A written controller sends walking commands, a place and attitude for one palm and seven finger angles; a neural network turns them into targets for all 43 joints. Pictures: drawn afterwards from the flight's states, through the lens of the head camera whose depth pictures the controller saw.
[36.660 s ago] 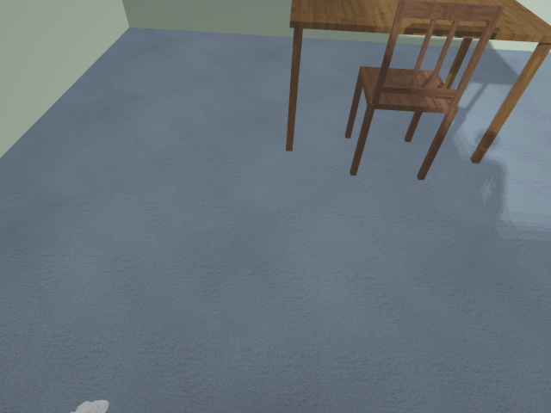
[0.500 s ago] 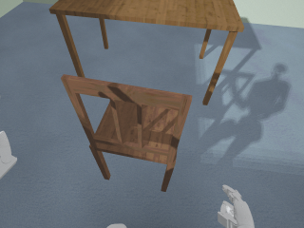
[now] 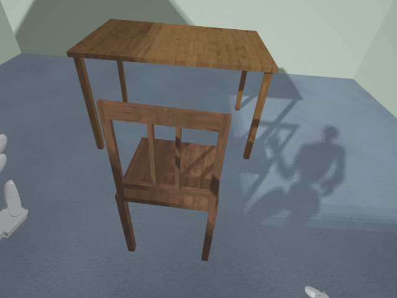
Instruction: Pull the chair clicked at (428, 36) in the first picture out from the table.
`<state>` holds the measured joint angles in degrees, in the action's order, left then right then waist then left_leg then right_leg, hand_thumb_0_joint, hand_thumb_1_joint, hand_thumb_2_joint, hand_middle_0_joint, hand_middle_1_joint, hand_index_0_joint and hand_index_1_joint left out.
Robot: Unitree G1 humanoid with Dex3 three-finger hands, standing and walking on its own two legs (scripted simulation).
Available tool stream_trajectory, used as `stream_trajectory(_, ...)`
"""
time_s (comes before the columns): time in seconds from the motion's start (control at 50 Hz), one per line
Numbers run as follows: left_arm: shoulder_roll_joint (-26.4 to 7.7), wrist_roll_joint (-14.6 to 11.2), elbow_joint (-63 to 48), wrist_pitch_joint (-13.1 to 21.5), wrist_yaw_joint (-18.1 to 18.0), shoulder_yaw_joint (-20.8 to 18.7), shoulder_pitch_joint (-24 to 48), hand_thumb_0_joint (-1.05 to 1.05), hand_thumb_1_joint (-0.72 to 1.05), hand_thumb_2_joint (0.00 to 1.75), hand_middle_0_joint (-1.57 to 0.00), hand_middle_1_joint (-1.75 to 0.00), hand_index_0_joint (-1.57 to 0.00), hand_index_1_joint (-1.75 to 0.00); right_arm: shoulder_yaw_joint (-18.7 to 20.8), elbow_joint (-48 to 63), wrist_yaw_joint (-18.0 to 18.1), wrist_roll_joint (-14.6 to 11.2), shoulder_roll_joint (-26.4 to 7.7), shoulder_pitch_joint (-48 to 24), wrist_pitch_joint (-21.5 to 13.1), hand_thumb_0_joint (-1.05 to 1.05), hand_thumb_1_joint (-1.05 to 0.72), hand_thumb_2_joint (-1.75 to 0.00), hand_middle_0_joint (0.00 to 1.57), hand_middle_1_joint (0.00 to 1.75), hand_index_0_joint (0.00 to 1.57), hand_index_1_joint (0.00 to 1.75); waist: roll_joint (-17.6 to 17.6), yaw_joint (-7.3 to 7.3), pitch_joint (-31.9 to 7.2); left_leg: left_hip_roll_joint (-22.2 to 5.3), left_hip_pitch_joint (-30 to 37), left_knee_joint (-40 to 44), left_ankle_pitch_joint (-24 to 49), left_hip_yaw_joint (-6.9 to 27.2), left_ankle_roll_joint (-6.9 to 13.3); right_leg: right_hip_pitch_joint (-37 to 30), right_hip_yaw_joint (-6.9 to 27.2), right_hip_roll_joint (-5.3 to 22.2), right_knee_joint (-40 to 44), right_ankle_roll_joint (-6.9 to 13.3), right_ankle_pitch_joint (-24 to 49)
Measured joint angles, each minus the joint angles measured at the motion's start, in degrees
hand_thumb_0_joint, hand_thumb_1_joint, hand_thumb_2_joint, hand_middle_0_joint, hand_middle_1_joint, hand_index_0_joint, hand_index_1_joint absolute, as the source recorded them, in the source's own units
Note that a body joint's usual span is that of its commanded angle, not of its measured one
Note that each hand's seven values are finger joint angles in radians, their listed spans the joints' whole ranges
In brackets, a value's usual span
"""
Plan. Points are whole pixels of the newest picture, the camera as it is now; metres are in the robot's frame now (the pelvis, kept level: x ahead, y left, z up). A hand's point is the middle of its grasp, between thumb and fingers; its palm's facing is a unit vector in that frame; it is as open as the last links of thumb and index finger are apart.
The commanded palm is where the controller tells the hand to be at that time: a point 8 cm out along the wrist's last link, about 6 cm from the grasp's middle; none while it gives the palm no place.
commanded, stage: stop stepping back and stand still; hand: left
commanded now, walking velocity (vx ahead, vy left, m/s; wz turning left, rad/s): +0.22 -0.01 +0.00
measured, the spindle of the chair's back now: (152, 157) +0.59 +0.17 -0.08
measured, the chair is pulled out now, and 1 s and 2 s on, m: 0.60 0.60 0.60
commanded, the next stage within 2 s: let the arm hang, fingers relaxed in 1.88 s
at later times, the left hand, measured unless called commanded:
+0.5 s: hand out of the picture +0.12 +0.29 +0.15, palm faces +0.42 -0.84 -0.35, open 7.5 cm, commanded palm +0.06 +0.32 +0.20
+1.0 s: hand out of the picture +0.09 +0.31 +0.17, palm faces +0.35 -0.83 -0.44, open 7.5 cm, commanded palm +0.03 +0.34 +0.20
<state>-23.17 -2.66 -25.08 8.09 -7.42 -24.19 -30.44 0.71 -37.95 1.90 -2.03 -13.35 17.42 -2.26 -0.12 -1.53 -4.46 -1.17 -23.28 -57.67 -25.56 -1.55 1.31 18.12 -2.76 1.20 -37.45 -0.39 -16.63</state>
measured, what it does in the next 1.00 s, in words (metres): walks backwards: left foot, then right foot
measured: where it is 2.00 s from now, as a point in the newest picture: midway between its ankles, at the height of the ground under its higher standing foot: outside the picture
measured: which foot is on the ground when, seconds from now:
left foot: up 0.00-0.02, down 0.04-0.36, up 0.38-0.52, down 0.54-1.00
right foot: down 0.00-0.04, up 0.06-0.32, down 0.34-0.56, up 0.58-1.00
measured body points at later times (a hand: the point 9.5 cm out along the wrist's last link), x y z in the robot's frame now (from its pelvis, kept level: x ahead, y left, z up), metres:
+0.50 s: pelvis -0.09 +0.03 -0.01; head -0.11 +0.06 +0.44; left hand +0.09 +0.33 +0.17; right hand +0.04 -0.22 -0.09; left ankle -0.09 +0.09 -0.67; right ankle -0.07 -0.12 -0.72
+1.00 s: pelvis -0.13 +0.05 +0.01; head -0.12 +0.08 +0.45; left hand +0.07 +0.35 +0.19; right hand -0.02 -0.17 -0.09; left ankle -0.10 +0.11 -0.72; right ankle -0.15 -0.08 -0.71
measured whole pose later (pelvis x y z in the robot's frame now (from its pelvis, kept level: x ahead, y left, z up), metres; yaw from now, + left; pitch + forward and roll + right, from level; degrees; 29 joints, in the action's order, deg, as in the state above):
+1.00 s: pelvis -0.13 +0.05 +0.01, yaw -4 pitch +1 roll -4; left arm -24.5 -3.3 -31.9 7.3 -8.0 -25.0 -31.7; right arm -2.1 -36.0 2.4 -1.6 -8.5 16.3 -4.0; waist 1.0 -0.5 0.4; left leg -0.7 -22.6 -40.8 -19.0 -2.8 5.1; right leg 17.4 -4.8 -0.8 -38.1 0.3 -20.0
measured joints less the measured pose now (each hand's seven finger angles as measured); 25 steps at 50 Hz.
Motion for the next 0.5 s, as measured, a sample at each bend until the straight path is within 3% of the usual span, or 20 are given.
stream_trajectory(0.04, -0.4, 0.5, -2.2, 0.1, -0.8, -0.2, 0.6, 0.01, 0.88, 0.9, -0.21, -0.3, -0.21, -0.3, 0.0, 1.2, 0.6, 0.3, -1.0, 0.3, -1.2, 0.02, -0.91, -0.9, 0.21, 0.3, 0.2, 0.3, -0.7, -0.39, 0.3, -0.4, 4.7, 12.4, 0.3, 0.3, 1.1, 3.7, -0.9, 0.4, -3.7, 0.0, -0.7)
stream_trajectory(0.06, -0.9, 0.8, -3.1, 0.3, -1.4, -0.6, 1.3, 0.01, 0.88, 0.9, -0.21, -0.3, -0.21, -0.3, 0.1, 1.0, 0.9, 0.7, -0.5, -0.5, -1.7, 0.02, -0.91, -0.9, 0.21, 0.3, 0.2, 0.3, -2.8, 0.01, 1.6, 0.6, 4.6, 12.5, 0.3, -1.0, 1.8, 5.6, 0.5, 1.2, -7.5, 0.5, -3.6)
stream_trajectory(0.1, -0.9, 1.5, -4.4, 0.6, -2.1, -1.3, 1.4, 0.01, 0.88, 0.9, -0.21, -0.3, -0.21, -0.3, 0.3, 0.9, 0.9, 1.1, 0.4, -1.4, -2.6, 0.02, -0.91, -0.9, 0.2, 0.3, 0.2, 0.3, -5.2, 0.81, 3.0, 1.3, 4.8, 11.7, 1.3, -3.6, 2.3, 9.6, 3.1, 0.2, -19.2, 1.0, -8.5)
stream_trajectory(0.14, -0.9, 1.9, -5.0, 0.9, -1.9, -1.2, 1.5, 0.01, 0.88, 0.9, -0.21, -0.3, -0.21, -0.3, 0.6, 1.0, 0.4, 1.5, 1.2, -1.2, -3.5, 0.02, -0.91, -0.9, 0.2, 0.3, 0.2, 0.3, -4.5, -0.36, 2.3, 1.1, 4.7, 12.5, 2.7, -3.4, 2.5, 12.1, 3.1, -1.6, -29.6, 0.9, -8.0)
stream_trajectory(0.18, -1.6, 2.1, -5.7, 1.8, -1.4, -0.9, 2.4, 0.02, 0.88, 0.9, -0.22, -0.3, -0.21, -0.3, 0.6, 0.8, -0.3, 1.2, 1.7, -0.4, -4.0, 0.02, -0.91, -0.9, 0.2, 0.3, 0.2, 0.3, -2.9, -1.11, 1.3, 0.9, 4.2, 14.2, 4.5, -2.2, 2.7, 12.6, 2.3, -2.7, -33.9, 0.7, -6.5)
stream_trajectory(0.26, -3.7, 1.6, -6.2, 5.1, -1.3, -3.0, 2.2, 0.01, 0.88, 0.9, -0.22, -0.3, -0.21, -0.3, -0.5, 0.5, -0.7, 0.2, 2.1, 0.0, -3.4, 0.02, -0.91, -0.9, 0.2, 0.3, 0.2, 0.3, 1.0, -0.43, 0.2, -0.8, 1.9, 15.4, 6.6, -1.1, 2.4, 7.6, -0.8, -2.3, -21.1, 1.3, -4.7)
stream_trajectory(0.34, -5.8, 0.7, -1.9, 4.6, -0.8, -6.0, 2.3, 0.01, 0.88, 0.9, -0.21, -0.3, -0.21, -0.3, -1.6, 1.9, -0.1, -0.2, 2.4, -1.1, -2.5, 0.02, -0.91, -0.9, 0.21, 0.3, 0.2, 0.3, 3.5, 1.3, 1.4, -2.2, -2.7, 9.9, 5.1, -2.0, 2.0, -1.0, -3.4, -1.4, -2.1, 1.3, -5.1)
stream_trajectory(0.38, -3.8, 0.7, 1.6, 3.5, -0.2, -3.9, 5.3, 0.01, 0.88, 0.9, -0.21, -0.3, -0.2, -0.3, -1.1, 1.3, 0.1, -0.4, 1.4, -2.4, -2.0, 0.02, -0.9, -0.9, 0.21, 0.3, 0.2, 0.3, 8.1, 0.76, 4.1, -3.7, -5.1, 3.6, 1.6, 1.4, 1.9, -2.0, -6.2, -3.7, -1.8, 0.6, -5.0)
stream_trajectory(0.4, -3.0, 0.5, 2.7, 2.7, 0.1, -2.3, 6.5, 0.01, 0.89, 0.9, -0.21, -0.3, -0.2, -0.3, -0.8, 0.8, 0.0, -0.6, 1.3, -2.5, -1.4, 0.02, -0.91, -0.9, 0.21, 0.3, 0.2, 0.3, 8.7, 0.56, 5.0, -2.9, -6.2, -1.4, -0.1, 2.4, 1.4, -2.3, -7.3, -3.8, -2.1, 0.4, -4.1)
stream_trajectory(0.46, 0.2, -0.1, 1.5, 1.1, 0.7, 0.8, 5.4, 0.01, 0.89, 0.9, -0.21, -0.3, -0.2, -0.3, -0.6, -0.6, -1.3, -1.0, 1.9, -2.2, 0.4, 0.02, -0.91, -0.89, 0.21, 0.3, 0.2, 0.3, 4.7, 2.46, 4.7, 0.2, -7.1, -13.7, -1.1, 2.0, 0.6, -1.6, -5.8, -2.5, -2.9, 0.5, -3.0)
stream_trajectory(0.5, 1.8, 0.2, -1.9, 0.5, 0.5, 1.1, 2.1, 0.01, 0.89, 0.9, -0.21, -0.3, -0.2, -0.3, -1.1, 0.4, -1.5, -0.8, 2.2, -2.3, 1.2, 0.02, -0.91, -0.89, 0.21, 0.3, 0.2, 0.3, 0.8, 2.47, 3.7, 0.2, -4.7, -10.8, -0.9, 1.3, 1.1, 0.4, -4.0, -1.4, -3.5, 0.6, -2.5)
